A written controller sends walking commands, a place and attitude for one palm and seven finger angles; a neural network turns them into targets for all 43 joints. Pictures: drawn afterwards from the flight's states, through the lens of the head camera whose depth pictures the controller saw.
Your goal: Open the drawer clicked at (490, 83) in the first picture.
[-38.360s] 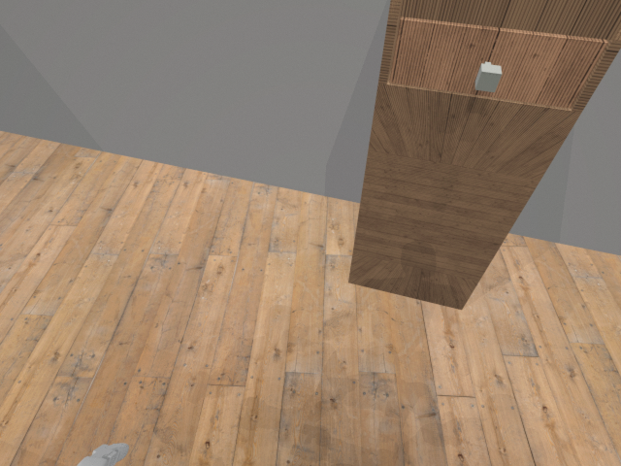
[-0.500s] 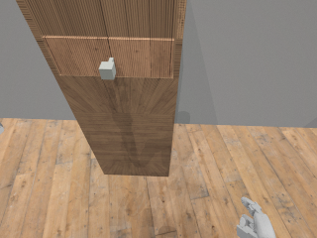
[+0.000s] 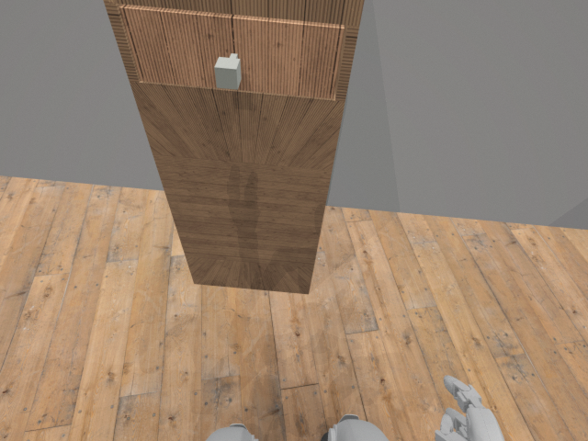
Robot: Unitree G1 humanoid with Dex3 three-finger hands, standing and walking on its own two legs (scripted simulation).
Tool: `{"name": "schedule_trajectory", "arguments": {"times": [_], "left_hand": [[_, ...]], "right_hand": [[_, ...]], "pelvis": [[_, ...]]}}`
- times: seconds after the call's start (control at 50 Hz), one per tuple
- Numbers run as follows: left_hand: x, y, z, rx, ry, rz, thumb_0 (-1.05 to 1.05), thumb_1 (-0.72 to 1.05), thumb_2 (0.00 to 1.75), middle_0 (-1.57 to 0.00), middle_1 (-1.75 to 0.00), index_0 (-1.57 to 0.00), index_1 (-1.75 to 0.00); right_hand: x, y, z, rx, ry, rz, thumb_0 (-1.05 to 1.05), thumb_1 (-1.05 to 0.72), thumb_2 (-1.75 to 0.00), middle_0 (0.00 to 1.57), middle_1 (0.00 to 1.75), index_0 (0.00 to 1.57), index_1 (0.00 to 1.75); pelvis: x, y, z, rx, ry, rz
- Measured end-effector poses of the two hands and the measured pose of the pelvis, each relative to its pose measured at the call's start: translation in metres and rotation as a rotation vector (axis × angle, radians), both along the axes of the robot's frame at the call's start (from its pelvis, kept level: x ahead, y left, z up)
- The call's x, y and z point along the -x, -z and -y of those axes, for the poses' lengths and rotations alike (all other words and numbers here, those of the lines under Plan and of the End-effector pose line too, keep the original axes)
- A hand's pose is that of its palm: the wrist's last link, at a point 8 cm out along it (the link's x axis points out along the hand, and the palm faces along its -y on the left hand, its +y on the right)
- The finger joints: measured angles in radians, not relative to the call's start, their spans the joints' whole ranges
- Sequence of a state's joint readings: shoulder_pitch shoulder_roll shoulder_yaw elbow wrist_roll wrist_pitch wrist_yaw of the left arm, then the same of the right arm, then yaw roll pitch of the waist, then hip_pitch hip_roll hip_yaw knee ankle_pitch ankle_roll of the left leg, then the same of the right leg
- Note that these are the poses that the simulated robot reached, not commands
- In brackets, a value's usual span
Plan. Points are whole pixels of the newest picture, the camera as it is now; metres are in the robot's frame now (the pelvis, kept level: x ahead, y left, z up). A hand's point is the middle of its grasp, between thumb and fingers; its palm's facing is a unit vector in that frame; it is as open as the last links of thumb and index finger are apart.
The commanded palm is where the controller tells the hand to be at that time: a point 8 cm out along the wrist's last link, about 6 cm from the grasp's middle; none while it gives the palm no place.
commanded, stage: step back with the hand held close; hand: left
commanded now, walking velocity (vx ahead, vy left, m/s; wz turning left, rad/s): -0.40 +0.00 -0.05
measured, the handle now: (230, 67) +0.68 +0.14 +0.15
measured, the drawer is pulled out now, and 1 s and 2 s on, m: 0.00 0.00 0.00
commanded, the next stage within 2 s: stop stepping back and stand still in 0.16 s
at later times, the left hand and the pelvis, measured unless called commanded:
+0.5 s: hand out of the picture +0.05 +0.16 +0.34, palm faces +0.50 -0.69 -0.52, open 7.4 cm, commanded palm +0.03 +0.25 +0.34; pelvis -0.12 -0.02 +0.01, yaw -3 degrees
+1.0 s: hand out of the picture +0.02 +0.20 +0.35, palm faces +0.59 -0.70 -0.39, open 7.4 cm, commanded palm -0.02 +0.27 +0.34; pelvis -0.16 +0.00 +0.01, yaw -2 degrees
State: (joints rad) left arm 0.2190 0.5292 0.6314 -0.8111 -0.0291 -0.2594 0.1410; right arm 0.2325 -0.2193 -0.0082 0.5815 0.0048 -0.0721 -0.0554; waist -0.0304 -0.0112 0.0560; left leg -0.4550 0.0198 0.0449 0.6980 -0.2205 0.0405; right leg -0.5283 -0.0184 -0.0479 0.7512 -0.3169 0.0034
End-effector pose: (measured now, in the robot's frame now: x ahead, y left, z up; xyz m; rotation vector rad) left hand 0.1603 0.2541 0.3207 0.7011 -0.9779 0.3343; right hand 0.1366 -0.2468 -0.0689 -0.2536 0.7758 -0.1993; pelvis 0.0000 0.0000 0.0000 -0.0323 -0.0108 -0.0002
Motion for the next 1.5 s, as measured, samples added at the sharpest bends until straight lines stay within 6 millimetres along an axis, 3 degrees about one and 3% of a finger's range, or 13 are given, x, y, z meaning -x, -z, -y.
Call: {"name": "schedule_trajectory", "arguments": {"times": [0.14,0.24,0.34,0.46,0.54,0.62,0.7,0.82,0.96,1.06,1.18,1.3,1.5], "left_hand": [[0.052,-0.036,-0.005,-0.074,-0.052,0.153,0.01,0.88,0.90,-0.21,-0.30,-0.22,-0.30],[0.062,-0.038,-0.006,0.025,-0.047,0.143,0.00,0.88,0.90,-0.21,-0.30,-0.21,-0.30],[0.072,-0.013,0.026,0.039,0.036,-0.021,0.01,0.89,0.90,-0.20,-0.30,-0.21,-0.30],[0.124,-0.023,0.055,-0.158,0.096,-0.065,0.01,0.88,0.90,-0.21,-0.30,-0.22,-0.30],[0.154,-0.038,0.040,-0.184,0.060,0.107,0.00,0.88,0.90,-0.22,-0.30,-0.23,-0.30],[0.151,-0.046,0.003,-0.008,-0.051,0.150,0.00,0.88,0.90,-0.22,-0.30,-0.22,-0.30],[0.138,-0.028,-0.014,0.156,-0.117,0.000,0.00,0.89,0.90,-0.20,-0.30,-0.21,-0.30],[0.157,0.013,0.030,0.127,0.033,-0.230,0.01,0.89,0.90,-0.20,-0.30,-0.21,-0.30],[0.190,-0.025,0.029,-0.104,0.054,0.047,0.01,0.88,0.90,-0.22,-0.30,-0.22,-0.30],[0.164,-0.044,-0.007,-0.032,-0.068,0.123,0.00,0.88,0.90,-0.21,-0.30,-0.22,-0.30],[0.120,-0.014,-0.022,0.098,-0.102,-0.123,0.00,0.89,0.90,-0.20,-0.30,-0.21,-0.30],[0.127,0.019,-0.002,0.018,0.035,-0.294,0.01,0.88,0.90,-0.21,-0.30,-0.22,-0.30],[0.142,-0.040,-0.020,-0.125,-0.055,0.028,0.01,0.88,0.90,-0.22,-0.30,-0.22,-0.30]], "right_hand": [[0.039,-0.002,-0.014,-0.046,-0.006,-0.028,0.01,-0.90,-0.90,0.20,0.30,0.20,0.30],[0.055,0.001,-0.017,-0.108,-0.041,0.031,0.01,-0.90,-0.90,0.20,0.30,0.20,0.30],[0.083,0.007,-0.003,-0.144,-0.024,0.073,0.01,-0.90,-0.90,0.20,0.30,0.20,0.30],[0.136,-0.008,0.020,-0.067,0.069,0.010,0.01,-0.90,-0.90,0.20,0.30,0.20,0.30],[0.155,-0.004,0.032,-0.002,0.089,-0.015,0.01,-0.90,-0.90,0.20,0.30,0.20,0.30],[0.166,-0.003,0.032,-0.010,0.068,0.005,0.01,-0.90,-0.90,0.20,0.30,0.20,0.30],[0.176,-0.002,0.029,-0.063,0.067,0.042,0.01,-0.90,-0.90,0.20,0.30,0.20,0.30],[0.194,-0.013,0.026,-0.066,0.063,-0.011,0.01,-0.90,-0.90,0.20,0.30,0.20,0.30],[0.183,-0.011,0.022,0.041,0.039,-0.030,0.01,-0.90,-0.90,0.20,0.30,0.20,0.30],[0.161,0.000,-0.001,-0.051,0.027,0.006,0.01,-0.90,-0.90,0.20,0.30,0.20,0.30],[0.147,0.003,-0.023,-0.160,0.021,0.042,0.01,-0.90,-0.90,0.20,0.30,0.20,0.30],[0.145,-0.008,-0.028,-0.095,0.027,-0.007,0.01,-0.90,-0.90,0.20,0.30,0.20,0.30],[0.123,-0.011,-0.038,-0.086,-0.025,0.013,0.01,-0.90,-0.90,0.20,0.30,0.20,0.30]], "pelvis": [[0.030,-0.013,0.003,0.044,0.011,-0.034],[0.066,-0.012,0.014,0.032,0.038,-0.056],[0.109,-0.005,0.023,0.017,0.063,-0.049],[0.116,-0.015,0.024,-0.025,0.073,-0.048],[0.124,-0.010,0.019,-0.017,0.049,-0.040],[0.145,-0.010,0.020,-0.025,0.058,-0.012],[0.163,-0.012,0.026,-0.019,0.042,-0.002],[0.167,-0.024,0.025,-0.045,0.071,-0.022],[0.161,-0.015,0.008,-0.012,0.029,-0.047],[0.159,-0.013,0.004,-0.030,0.030,-0.019],[0.151,-0.015,0.000,-0.002,0.034,-0.024],[0.140,-0.019,-0.012,-0.010,0.047,-0.037],[0.139,-0.021,-0.016,-0.011,0.047,-0.034]]}}
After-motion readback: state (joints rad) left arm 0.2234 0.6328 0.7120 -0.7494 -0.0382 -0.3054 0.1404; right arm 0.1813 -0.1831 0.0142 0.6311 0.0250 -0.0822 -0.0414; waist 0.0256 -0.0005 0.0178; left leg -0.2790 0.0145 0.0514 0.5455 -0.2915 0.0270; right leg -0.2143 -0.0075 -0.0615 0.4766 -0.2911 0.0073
